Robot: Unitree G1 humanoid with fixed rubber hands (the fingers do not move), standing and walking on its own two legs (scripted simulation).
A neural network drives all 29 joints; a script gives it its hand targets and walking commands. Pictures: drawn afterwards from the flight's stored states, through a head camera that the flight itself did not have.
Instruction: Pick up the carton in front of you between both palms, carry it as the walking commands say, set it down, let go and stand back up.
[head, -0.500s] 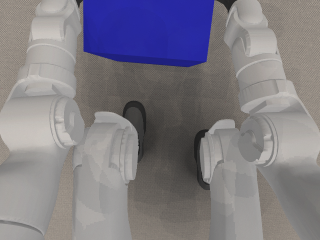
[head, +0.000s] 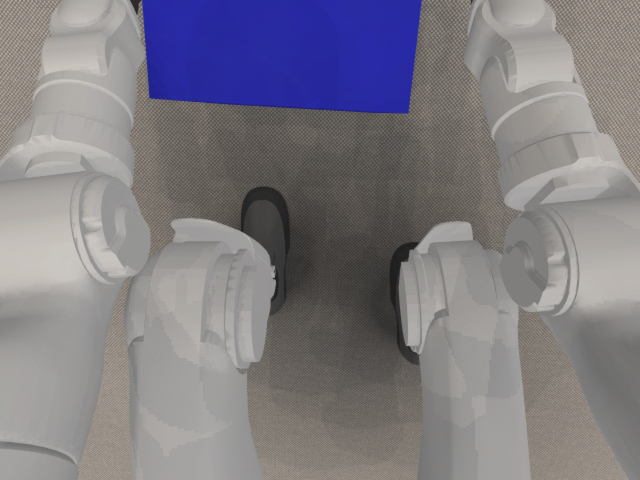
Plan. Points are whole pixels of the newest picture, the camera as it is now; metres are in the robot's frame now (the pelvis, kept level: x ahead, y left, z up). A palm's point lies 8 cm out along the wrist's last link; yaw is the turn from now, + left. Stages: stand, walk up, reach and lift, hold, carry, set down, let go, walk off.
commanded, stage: set down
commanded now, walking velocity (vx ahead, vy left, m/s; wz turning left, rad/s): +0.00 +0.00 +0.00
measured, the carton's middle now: (295, 6) +0.52 +0.10 -0.25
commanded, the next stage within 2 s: let go in 1.28 s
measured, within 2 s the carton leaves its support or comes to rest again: neither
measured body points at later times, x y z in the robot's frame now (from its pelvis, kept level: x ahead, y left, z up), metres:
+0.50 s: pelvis +0.01 +0.00 +0.04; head +0.35 +0.06 +0.32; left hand +0.53 +0.29 -0.10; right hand +0.57 -0.08 -0.09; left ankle +0.16 +0.13 -0.34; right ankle +0.09 -0.12 -0.34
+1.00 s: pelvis +0.03 +0.01 +0.16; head +0.35 +0.07 +0.47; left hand +0.53 +0.31 +0.05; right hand +0.58 -0.09 +0.05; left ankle +0.16 +0.13 -0.34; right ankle +0.09 -0.12 -0.34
